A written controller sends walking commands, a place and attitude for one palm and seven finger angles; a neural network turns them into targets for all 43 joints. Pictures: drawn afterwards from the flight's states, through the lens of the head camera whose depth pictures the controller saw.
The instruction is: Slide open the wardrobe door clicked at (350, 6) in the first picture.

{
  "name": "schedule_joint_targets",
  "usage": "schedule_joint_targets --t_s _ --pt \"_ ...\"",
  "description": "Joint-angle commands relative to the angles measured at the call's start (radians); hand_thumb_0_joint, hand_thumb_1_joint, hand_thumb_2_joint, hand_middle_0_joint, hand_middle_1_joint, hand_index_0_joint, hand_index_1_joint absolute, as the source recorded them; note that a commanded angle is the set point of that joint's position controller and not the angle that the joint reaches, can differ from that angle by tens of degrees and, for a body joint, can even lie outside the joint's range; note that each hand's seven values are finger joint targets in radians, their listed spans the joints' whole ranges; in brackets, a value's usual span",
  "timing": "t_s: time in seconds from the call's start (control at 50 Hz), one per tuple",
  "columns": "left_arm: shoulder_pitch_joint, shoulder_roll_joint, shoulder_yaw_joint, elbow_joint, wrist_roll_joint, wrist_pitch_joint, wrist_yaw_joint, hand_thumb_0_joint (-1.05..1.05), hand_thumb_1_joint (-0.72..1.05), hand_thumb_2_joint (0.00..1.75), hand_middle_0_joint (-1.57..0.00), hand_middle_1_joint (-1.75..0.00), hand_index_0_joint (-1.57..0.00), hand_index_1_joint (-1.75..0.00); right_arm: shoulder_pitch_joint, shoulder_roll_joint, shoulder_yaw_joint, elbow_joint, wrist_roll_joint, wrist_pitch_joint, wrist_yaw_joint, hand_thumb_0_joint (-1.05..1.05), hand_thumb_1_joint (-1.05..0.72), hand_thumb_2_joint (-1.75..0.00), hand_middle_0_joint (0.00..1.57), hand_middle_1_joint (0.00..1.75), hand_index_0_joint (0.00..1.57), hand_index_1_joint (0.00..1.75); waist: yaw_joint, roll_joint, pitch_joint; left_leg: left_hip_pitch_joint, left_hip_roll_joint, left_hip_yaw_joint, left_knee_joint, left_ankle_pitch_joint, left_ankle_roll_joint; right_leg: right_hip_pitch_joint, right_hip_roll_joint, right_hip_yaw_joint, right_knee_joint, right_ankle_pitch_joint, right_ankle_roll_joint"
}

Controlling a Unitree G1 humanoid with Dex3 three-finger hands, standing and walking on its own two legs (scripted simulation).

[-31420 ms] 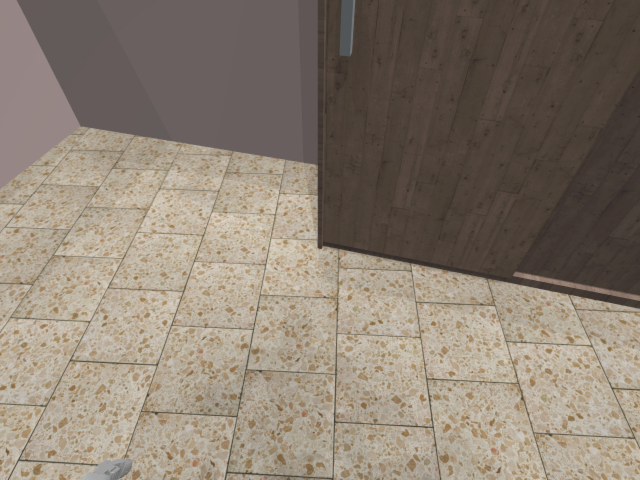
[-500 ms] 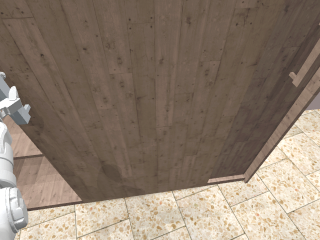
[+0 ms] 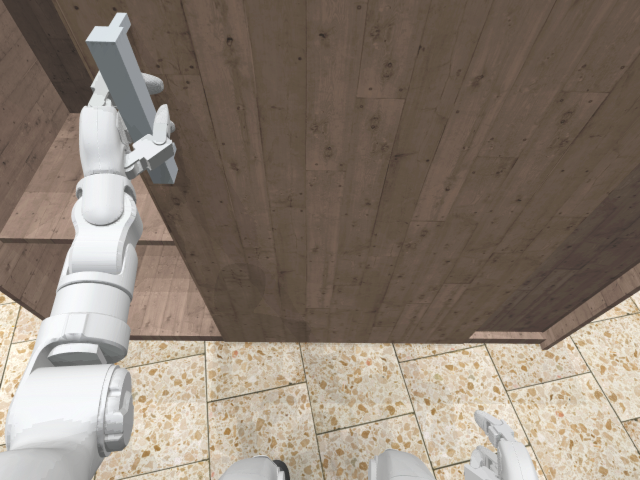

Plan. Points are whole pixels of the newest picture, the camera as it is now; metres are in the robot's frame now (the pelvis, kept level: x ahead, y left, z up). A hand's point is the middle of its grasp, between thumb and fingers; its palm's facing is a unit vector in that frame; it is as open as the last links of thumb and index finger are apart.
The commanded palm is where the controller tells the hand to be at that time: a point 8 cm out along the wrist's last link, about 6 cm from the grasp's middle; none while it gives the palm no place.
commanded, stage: stop walking and hold the door there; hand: left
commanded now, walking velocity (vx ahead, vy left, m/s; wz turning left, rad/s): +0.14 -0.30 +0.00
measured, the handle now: (145, 106) +0.48 +0.25 +0.17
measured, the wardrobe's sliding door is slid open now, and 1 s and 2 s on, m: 0.45 0.45 0.45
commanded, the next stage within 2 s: loosen the grip on the handle in 0.84 s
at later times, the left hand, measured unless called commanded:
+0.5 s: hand (164, 141) +0.44 +0.22 +0.16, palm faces +0.32 -0.94 -0.16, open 6.0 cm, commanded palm +0.41 +0.26 +0.13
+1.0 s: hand (158, 138) +0.44 +0.22 +0.16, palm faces +0.27 -0.95 -0.16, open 6.2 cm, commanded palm +0.40 +0.26 +0.16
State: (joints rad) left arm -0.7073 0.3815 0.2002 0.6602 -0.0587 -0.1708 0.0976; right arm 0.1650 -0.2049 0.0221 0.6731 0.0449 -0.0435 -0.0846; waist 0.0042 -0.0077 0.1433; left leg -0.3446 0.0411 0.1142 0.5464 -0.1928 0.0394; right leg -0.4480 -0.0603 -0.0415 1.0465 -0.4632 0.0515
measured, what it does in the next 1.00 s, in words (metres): steps on the spot: right foot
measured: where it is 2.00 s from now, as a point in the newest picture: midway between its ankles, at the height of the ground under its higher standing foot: outside the picture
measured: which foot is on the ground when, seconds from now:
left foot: down 0.00-1.00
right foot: up 0.00-0.28, down 0.30-1.00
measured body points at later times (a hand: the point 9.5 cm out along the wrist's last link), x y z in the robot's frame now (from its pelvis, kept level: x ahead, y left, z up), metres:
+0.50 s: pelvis -0.03 -0.02 +0.00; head +0.02 -0.02 +0.44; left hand +0.42 +0.26 +0.17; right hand +0.06 -0.30 -0.12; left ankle +0.06 +0.10 -0.73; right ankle -0.05 -0.13 -0.73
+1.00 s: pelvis -0.01 -0.01 +0.00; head +0.01 -0.01 +0.45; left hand +0.42 +0.27 +0.17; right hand +0.09 -0.27 -0.11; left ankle +0.06 +0.10 -0.73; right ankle -0.05 -0.13 -0.73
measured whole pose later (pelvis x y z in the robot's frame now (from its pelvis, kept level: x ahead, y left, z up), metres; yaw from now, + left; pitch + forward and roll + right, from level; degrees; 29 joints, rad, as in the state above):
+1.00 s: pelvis -0.01 -0.01 +0.00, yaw -2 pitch +1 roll -1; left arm -0.83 0.44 0.32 0.99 0.01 -0.14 0.00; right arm 0.26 -0.24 0.01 0.73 0.03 -0.08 -0.08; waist -0.02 0.00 0.02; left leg -0.39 0.08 0.13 0.53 -0.17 0.02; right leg -0.22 -0.01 -0.05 0.53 -0.33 0.00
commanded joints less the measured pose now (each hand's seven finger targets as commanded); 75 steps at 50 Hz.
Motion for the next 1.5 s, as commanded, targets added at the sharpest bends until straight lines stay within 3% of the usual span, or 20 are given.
schedule_joint_targets --t_s 0.0,0.06,0.14,0.24,0.36,0.46,0.56,0.78,0.9,0.92,0.94,0.96,0.98,1.02,1.04,1.08,1.16,1.3,1.32,1.48 --pt "-0.42 0.083 -0.102 -0.289 0.025 -0.037 -0.04 0.0 0.9 0.9 -0.45 -1.4 -0.45 -1.4 0.04 -0.18 -0.049 -0.083 -0.008 -0.038 -0.006 0.0 -0.9 -0.9 0.2 0.3 0.2 0.3 -0.041 0.169 -0.433 0.364 0.288 -0.258 -0.16 0.322 0.127 -0.041 0.005 0.032 -0.062 0.056 -0.019" --pt "-0.453 0.156 -0.05 -0.278 0.029 -0.025 -0.036 0.0 0.9 0.9 -0.45 -1.4 -0.45 -1.4 0.042 -0.174 -0.03 -0.085 -0.02 -0.047 -0.006 0.0 -0.9 -0.9 0.2 0.3 0.2 0.3 -0.035 0.198 -0.438 0.365 0.312 -0.294 -0.16 0.34 0.135 -0.015 0.018 0.032 -0.158 0.044 -0.024" --pt "-0.491 0.106 -0.083 -0.27 0.013 -0.011 -0.035 0.0 0.9 0.9 -0.45 -1.4 -0.45 -1.4 0.037 -0.169 -0.027 -0.088 -0.016 -0.061 0.002 0.0 -0.9 -0.9 0.2 0.3 0.2 0.3 -0.035 0.208 -0.472 0.392 0.322 -0.291 -0.134 0.363 0.136 0.054 0.047 0.014 -0.286 0.022 -0.029" --pt "-0.504 0.172 -0.022 -0.202 0.013 -0.005 -0.033 0.0 0.9 0.9 -0.45 -1.4 -0.45 -1.4 0.049 -0.197 -0.036 -0.082 -0.009 -0.065 0.006 0.0 -0.9 -0.9 0.2 0.3 0.2 0.3 -0.023 0.175 -0.507 0.336 0.267 -0.217 -0.058 0.35 0.079 0.236 0.063 -0.012 -0.554 0.144 -0.034" --pt "-0.486 0.293 0.046 -0.035 0.009 0.011 -0.022 0.0 0.9 0.9 -0.45 -1.4 -0.45 -1.4 0.057 -0.198 -0.036 -0.076 0.013 -0.052 -0.019 0.0 -0.9 -0.9 0.2 0.3 0.2 0.3 -0.03 -0.113 -0.471 0.139 0.104 -0.097 0.048 0.116 -0.027 0.35 -0.113 0.113 -0.614 0.473 -0.089" --pt "-0.46 0.369 0.109 0.101 0.016 -0.002 -0.023 0.0 0.9 0.9 -0.45 -1.4 -0.45 -1.4 0.076 -0.222 -0.038 -0.053 0.011 -0.033 -0.041 0.0 -0.9 -0.9 0.2 0.3 0.2 0.3 -0.025 0.003 -0.411 0.13 0.101 -0.116 0.005 0.12 -0.022 0.299 -0.106 0.093 -0.599 0.44 -0.076" --pt "-0.438 0.268 0.036 0.118 0.005 -0.022 -0.034 0.0 0.9 0.9 -0.45 -1.4 -0.45 -1.4 0.099 -0.243 -0.05 -0.041 0.003 -0.035 -0.042 0.0 -0.9 -0.9 0.2 0.3 0.2 0.3 -0.027 0.098 -0.348 0.155 0.173 -0.199 -0.079 0.113 0.017 0.225 -0.014 0.06 -0.607 0.207 -0.045" --pt "-0.354 0.277 0.042 0.106 0.011 -0.018 -0.032 0.0 0.9 0.9 -0.45 -1.4 -0.45 -1.4 0.115 -0.232 -0.049 -0.041 0.002 -0.027 -0.044 0.0 -0.9 -0.9 0.2 0.3 0.2 0.3 -0.023 0.013 -0.404 0.202 0.136 -0.107 -0.002 0.315 -0.014 0.272 -0.059 0.075 -0.603 0.537 -0.047" --pt "-0.345 0.255 0.034 0.106 0.013 -0.031 -0.036 0.0 0.9 0.9 -0.45 -1.4 -0.45 -1.4 0.105 -0.226 -0.046 -0.047 -0.003 -0.02 -0.041 0.0 -0.9 -0.9 0.2 0.3 0.2 0.3 -0.023 0.009 -0.379 0.214 0.146 -0.129 -0.028 0.279 -0.003 0.223 -0.033 0.058 -0.61 0.412 -0.039" --pt "-0.997 0.843 0.463 -0.024 0.129 -0.063 -0.049 0.0 0.9 0.9 -0.45 -1.4 -0.45 -1.4 0.138 -0.263 -0.146 -0.067 -0.019 -0.066 0.006 0.0 -0.9 -0.9 0.2 0.3 0.2 0.3 0.014 -0.032 -0.299 0.209 0.089 -0.052 -0.002 0.245 0.018 0.122 -0.042 0.171 -0.672 0.511 -0.039" --pt "-0.885 0.43 0.19 0.211 0.136 0.032 -0.102 0.0 0.78 0.84 -0.45 -1.4 -0.45 -1.4 0.09 -0.243 -0.093 -0.047 -0.053 -0.113 0.015 0.0 -0.9 -0.9 0.2 0.3 0.2 0.3 -0.122 -0.142 -0.585 0.231 -0.013 -0.065 -0.082 0.39 0.022 0.164 0.079 0.003 -0.514 0.729 -0.096" --pt "-0.78 0.398 0.199 0.099 0.073 0.043 -0.11 0.0 0.66 0.78 -0.45 -1.4 -0.45 -1.4 0.157 -0.262 -0.118 -0.046 -0.02 -0.133 0.016 0.0 -0.9 -0.9 0.2 0.3 0.2 0.3 -0.073 -0.033 -0.645 0.314 0.002 -0.064 -0.023 0.446 0.002 0.179 0.068 -0.031 -0.506 0.647 -0.09" --pt "-0.591 0.233 0.161 0.23 0.112 0.05 -0.128 0.0 0.54 0.73 -0.45 -1.4 -0.45 -1.4 0.2 -0.219 -0.112 -0.014 -0.025 -0.126 0.024 0.0 -0.9 -0.9 0.2 0.3 0.2 0.3 -0.076 -0.062 -0.583 0.322 -0.002 -0.081 -0.008 0.467 -0.002 0.077 0.08 -0.03 -0.519 0.572 -0.075" --pt "-0.549 0.334 0.234 0.071 0.085 -0.004 -0.101 0.0 0.3 0.61 -0.45 -1.4 -0.45 -1.4 0.153 -0.236 -0.106 -0.038 -0.042 -0.117 0.033 0.0 -0.9 -0.9 0.2 0.3 0.2 0.3 -0.032 0.11 -0.582 0.379 0.0 -0.077 -0.019 0.341 -0.007 0.053 0.071 -0.005 -0.556 0.452 -0.073" --pt "-0.57 0.284 0.173 0.063 0.099 -0.016 -0.082 0.0 0.17 0.55 -0.45 -1.4 -0.45 -1.4 0.141 -0.219 -0.096 -0.043 -0.04 -0.116 0.036 0.0 -0.9 -0.9 0.2 0.3 0.2 0.3 -0.048 0.156 -0.53 0.357 -0.005 -0.08 -0.023 0.254 -0.006 0.012 0.073 -0.006 -0.565 0.385 -0.077" --pt "-0.61 0.237 0.101 0.069 0.128 -0.037 -0.058 0.0 -0.07 0.43 -0.45 -1.4 -0.45 -1.4 0.152 -0.213 -0.091 -0.045 -0.042 -0.113 0.041 0.0 -0.9 -0.9 0.2 0.3 0.2 0.3 -0.091 0.061 -0.45 0.282 0.004 -0.095 -0.032 0.116 0.006 -0.037 0.075 -0.015 -0.574 0.289 -0.071" --pt "-0.625 0.278 0.119 0.073 0.097 -0.045 -0.042 0.0 -0.55 0.2 -0.42 -1.37 -0.42 -1.37 0.131 -0.227 -0.085 -0.067 -0.021 -0.108 0.036 0.0 -0.9 -0.9 0.2 0.3 0.2 0.3 -0.086 0.039 -0.43 0.221 -0.001 -0.123 -0.063 -0.116 0.006 -0.049 0.067 -0.003 -0.574 0.157 -0.07" --pt "-0.644 0.283 0.094 0.066 0.082 -0.028 -0.049 0.0 -0.55 0.2 -0.33 -1.25 -0.33 -1.25 0.164 -0.231 -0.083 -0.053 -0.014 -0.12 0.028 0.0 -0.9 -0.9 0.2 0.3 0.2 0.3 -0.085 0.08 -0.454 0.217 0.002 -0.127 -0.053 -0.146 0.001 -0.077 0.075 0.002 -0.564 0.135 -0.071" --pt "-0.648 0.428 0.206 0.025 0.083 -0.032 -0.043 0.0 -0.55 0.2 -0.32 -1.23 -0.32 -1.23 0.172 -0.246 -0.086 -0.051 -0.017 -0.117 0.021 0.0 -0.9 -0.9 0.2 0.3 0.2 0.3 -0.055 0.084 -0.511 0.223 0.002 -0.127 -0.048 -0.12 0.001 -0.04 0.074 0.006 -0.563 0.148 -0.074" --pt "-0.578 0.342 0.166 -0.075 0.047 -0.027 -0.047 0.0 -0.55 0.2 -0.25 -1.15 -0.25 -1.15 0.198 -0.232 -0.087 -0.043 -0.021 -0.121 0.018 0.0 -0.9 -0.9 0.2 0.3 0.2 0.3 -0.066 0.102 -0.536 0.293 0.01 -0.129 -0.012 0.072 0.002 -0.03 0.093 -0.005 -0.561 0.266 -0.072"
